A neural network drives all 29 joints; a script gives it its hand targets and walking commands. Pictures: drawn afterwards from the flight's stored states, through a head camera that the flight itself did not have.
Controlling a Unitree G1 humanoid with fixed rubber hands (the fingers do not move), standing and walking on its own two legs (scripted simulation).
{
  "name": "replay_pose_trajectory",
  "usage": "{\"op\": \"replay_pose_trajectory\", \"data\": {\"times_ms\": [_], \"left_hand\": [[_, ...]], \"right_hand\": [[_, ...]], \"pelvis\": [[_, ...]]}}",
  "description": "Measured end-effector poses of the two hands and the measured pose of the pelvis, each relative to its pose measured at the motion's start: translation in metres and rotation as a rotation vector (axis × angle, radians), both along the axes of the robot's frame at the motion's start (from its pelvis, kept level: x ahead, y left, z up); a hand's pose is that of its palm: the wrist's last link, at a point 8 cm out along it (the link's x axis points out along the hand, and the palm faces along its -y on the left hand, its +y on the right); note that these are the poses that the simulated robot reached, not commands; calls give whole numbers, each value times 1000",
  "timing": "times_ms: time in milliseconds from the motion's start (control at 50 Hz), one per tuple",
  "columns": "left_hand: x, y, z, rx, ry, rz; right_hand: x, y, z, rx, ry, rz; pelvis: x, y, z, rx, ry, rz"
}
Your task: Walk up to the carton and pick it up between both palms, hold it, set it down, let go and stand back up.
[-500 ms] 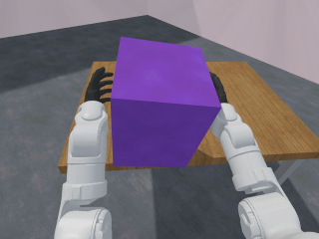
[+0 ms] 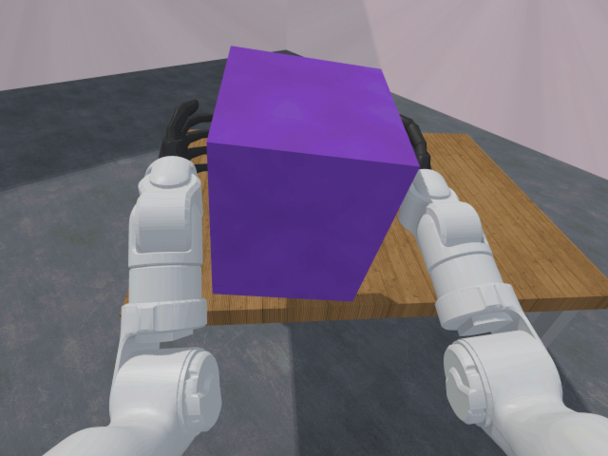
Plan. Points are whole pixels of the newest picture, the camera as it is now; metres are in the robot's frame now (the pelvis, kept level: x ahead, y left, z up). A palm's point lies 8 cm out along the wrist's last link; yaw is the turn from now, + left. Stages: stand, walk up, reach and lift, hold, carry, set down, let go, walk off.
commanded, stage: hold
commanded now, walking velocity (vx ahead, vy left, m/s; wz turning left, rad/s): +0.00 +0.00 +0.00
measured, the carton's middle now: (296, 182) +0.40 +0.01 +0.20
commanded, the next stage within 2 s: set down in 1.58 s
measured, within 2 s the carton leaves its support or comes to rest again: neither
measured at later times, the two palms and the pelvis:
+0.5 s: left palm (185, 169) +0.37 +0.15 +0.24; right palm (412, 178) +0.38 -0.14 +0.22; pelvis +0.01 +0.01 +0.00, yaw -1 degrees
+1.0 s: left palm (182, 167) +0.36 +0.15 +0.25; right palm (416, 179) +0.37 -0.14 +0.23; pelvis +0.01 +0.00 +0.00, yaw +0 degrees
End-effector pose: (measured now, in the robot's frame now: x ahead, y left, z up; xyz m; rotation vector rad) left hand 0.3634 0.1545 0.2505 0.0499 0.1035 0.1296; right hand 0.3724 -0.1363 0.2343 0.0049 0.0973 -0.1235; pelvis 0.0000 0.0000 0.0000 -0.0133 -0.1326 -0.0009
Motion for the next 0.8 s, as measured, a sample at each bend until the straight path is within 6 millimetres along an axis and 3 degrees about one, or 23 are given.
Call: {"op": "replay_pose_trajectory", "data": {"times_ms": [360, 800], "left_hand": [[11, -2, -8, 6, 2, 2], [1, -7, -18, -6, -3, 3]], "right_hand": [[11, -2, -5, -4, 1, 0], [2, -7, -20, -26, -1, 1]], "pelvis": [[9, 9, 1, 0, 20, -7], [11, -1, 1, 5, 7, -8]]}}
